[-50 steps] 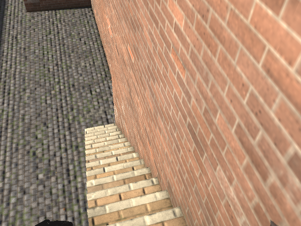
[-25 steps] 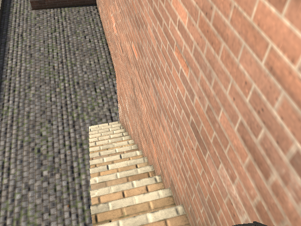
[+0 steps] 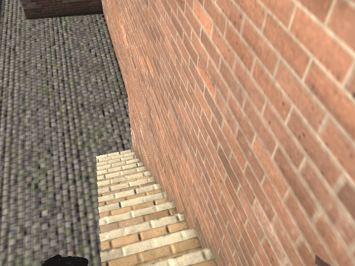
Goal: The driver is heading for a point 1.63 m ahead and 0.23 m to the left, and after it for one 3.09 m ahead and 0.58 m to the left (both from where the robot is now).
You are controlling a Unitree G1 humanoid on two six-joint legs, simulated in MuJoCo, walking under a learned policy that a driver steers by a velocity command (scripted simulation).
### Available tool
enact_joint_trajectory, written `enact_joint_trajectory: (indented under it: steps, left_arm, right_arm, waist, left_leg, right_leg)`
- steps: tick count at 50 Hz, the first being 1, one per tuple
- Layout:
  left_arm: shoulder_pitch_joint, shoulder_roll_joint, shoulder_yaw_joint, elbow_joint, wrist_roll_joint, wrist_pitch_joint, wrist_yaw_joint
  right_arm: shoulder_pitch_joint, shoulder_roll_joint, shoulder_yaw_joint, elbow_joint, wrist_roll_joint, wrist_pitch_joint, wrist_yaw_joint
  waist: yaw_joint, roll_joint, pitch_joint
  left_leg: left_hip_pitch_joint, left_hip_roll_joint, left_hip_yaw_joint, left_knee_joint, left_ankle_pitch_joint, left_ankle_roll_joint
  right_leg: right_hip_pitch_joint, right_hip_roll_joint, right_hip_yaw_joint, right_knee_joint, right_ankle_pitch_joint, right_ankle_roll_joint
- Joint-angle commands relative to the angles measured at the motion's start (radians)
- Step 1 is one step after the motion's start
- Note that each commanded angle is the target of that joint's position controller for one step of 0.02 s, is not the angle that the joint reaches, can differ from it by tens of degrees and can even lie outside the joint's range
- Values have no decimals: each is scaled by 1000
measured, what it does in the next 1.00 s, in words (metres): stands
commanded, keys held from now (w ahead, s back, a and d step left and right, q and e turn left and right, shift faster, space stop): w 0.22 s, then no key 0.78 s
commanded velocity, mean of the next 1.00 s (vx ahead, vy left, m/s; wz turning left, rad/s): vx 0.22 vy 0.00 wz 0.00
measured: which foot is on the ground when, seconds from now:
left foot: down 0.00-1.00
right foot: down 0.00-1.00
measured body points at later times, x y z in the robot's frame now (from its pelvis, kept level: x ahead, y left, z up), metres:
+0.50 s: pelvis +0.00 +0.00 +0.00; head -0.01 +0.01 +0.45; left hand +0.15 +0.26 -0.10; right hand +0.13 -0.23 -0.09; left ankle -0.03 +0.12 -0.75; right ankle -0.04 -0.18 -0.75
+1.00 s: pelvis -0.01 +0.00 +0.00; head -0.02 +0.02 +0.45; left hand +0.06 +0.27 -0.13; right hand +0.07 -0.23 -0.11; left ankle -0.03 +0.12 -0.75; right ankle -0.04 -0.18 -0.75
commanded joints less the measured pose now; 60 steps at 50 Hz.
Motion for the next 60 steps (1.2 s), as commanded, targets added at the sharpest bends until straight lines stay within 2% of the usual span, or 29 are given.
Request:
enact_joint_trajectory:
  steps: [1, 8, 11, 14, 17, 21, 22, 23, 24, 27, 32, 33, 34, 37, 40, 48, 49, 50, 54, 60]
  left_arm:
    - [-50, 100, 24, -87, -4, -21, 11]
    - [-61, 96, 22, -97, -4, -21, 11]
    - [-65, 94, 26, -92, -7, -27, 4]
    - [5, 110, 49, -38, -15, -44, -13]
    - [47, 123, 70, -1, -15, -40, -20]
    - [63, 120, 74, 23, -14, -24, -12]
    - [67, 121, 83, 28, -23, -30, -13]
    - [93, 129, 89, 46, -20, -24, -19]
    - [109, 132, 92, 55, -22, -19, -18]
    - [131, 126, 98, 77, -23, -15, -15]
    - [176, 130, 105, 116, -28, -17, -7]
    - [164, 130, 104, 114, -36, -24, 0]
    - [175, 128, 97, 123, -27, -19, 5]
    - [200, 125, 89, 133, -31, -10, 17]
    - [218, 121, 84, 144, -31, -1, 23]
    - [246, 110, 88, 190, -31, -6, 24]
    - [252, 105, 93, 198, -31, -14, 20]
    - [257, 102, 94, 207, -36, -20, 16]
    - [261, 95, 103, 225, -35, -28, 8]
    - [268, 88, 110, 248, -40, -34, 7]
  right_arm:
    - [-61, -113, -35, -86, 10, -18, -8]
    - [-62, -100, -31, -81, 4, -15, -5]
    - [-73, -100, -31, -85, 14, -28, -8]
    - [-55, -110, -38, -56, 41, -55, -1]
    - [-14, -119, -46, -23, 54, -62, 5]
    - [20, -109, -48, -12, 44, -46, 1]
    - [3, -115, -54, -16, 50, -52, -5]
    - [23, -101, -49, -8, 40, -47, 0]
    - [31, -95, -49, -4, 39, -43, 2]
    - [51, -93, -54, 3, 44, -39, 1]
    - [85, -97, -61, 16, 44, -30, -4]
    - [71, -102, -67, 10, 58, -36, -13]
    - [99, -101, -65, 20, 53, -28, -10]
    - [130, -104, -72, 38, 42, -7, -8]
    - [143, -95, -74, 52, 41, 5, -7]
    - [153, -93, -84, 68, 52, -2, -19]
    - [144, -94, -86, 66, 56, -11, -16]
    - [136, -89, -84, 63, 48, -17, -14]
    - [137, -86, -84, 68, 51, -30, -15]
    - [139, -82, -87, 78, 51, -32, -13]
  waist:
    - [0, 47, -84]
    - [-9, 47, -84]
    - [-8, 55, -83]
    - [-2, 72, -108]
    - [1, 78, -73]
    - [14, 56, -48]
    - [18, 69, -41]
    - [23, 57, -53]
    - [25, 52, -43]
    - [28, 36, -20]
    - [28, 30, -20]
    - [21, 29, -5]
    - [20, 15, -14]
    - [22, 38, -22]
    - [27, 44, -9]
    - [33, 63, 13]
    - [23, 61, 7]
    - [24, 62, 4]
    - [20, 60, 19]
    - [20, 55, 32]
  left_leg:
    - [168, 47, -51, 16, 452, -68]
    - [160, 36, -42, 9, 334, -63]
    - [156, 38, -46, 12, 310, -63]
    - [159, 54, -61, 13, 331, -45]
    - [139, 63, -67, -14, 282, -19]
    - [130, 52, -50, -17, 321, -29]
    - [120, 42, -36, -8, 293, -25]
    - [110, 29, -23, -6, 256, -17]
    - [96, 28, -21, -14, 223, -15]
    - [79, 26, -22, -16, 223, -22]
    - [93, 24, -22, -14, 262, -39]
    - [95, 36, -37, -20, 288, -52]
    - [113, 46, -49, -30, 344, -64]
    - [132, 40, -40, -35, 356, -71]
    - [108, 32, -38, -53, 282, -69]
    - [76, 29, -48, -69, 209, -68]
    - [78, 25, -40, -57, 194, -63]
    - [73, 21, -41, -47, 176, -60]
    - [51, 23, -48, -45, 139, -57]
    - [42, 24, -50, -39, 119, -59]
  right_leg:
    - [-100, 2, -24, -14, 295, -29]
    - [-115, 5, -27, -22, 255, -26]
    - [-132, 4, -28, -17, 223, -27]
    - [-102, 1, -26, -11, 192, -45]
    - [-101, 0, -24, -15, 155, -47]
    - [-97, -4, -20, -32, 221, -46]
    - [-101, -7, -20, -44, 217, -42]
    - [-85, 5, -31, -45, 196, -44]
    - [-84, 7, -32, -51, 183, -45]
    - [-91, 7, -32, -54, 194, -50]
    - [-96, 4, -31, -56, 221, -52]
    - [-110, -6, -24, -55, 238, -49]
    - [-106, -4, -22, -44, 263, -52]
    - [-94, -7, -16, -60, 290, -52]
    - [-84, -3, -18, -74, 256, -51]
    - [-93, 2, -25, -84, 186, -54]
    - [-90, 3, -23, -75, 192, -59]
    - [-92, 7, -31, -76, 172, -67]
    - [-107, 9, -36, -72, 140, -70]
    - [-121, 9, -33, -74, 129, -71]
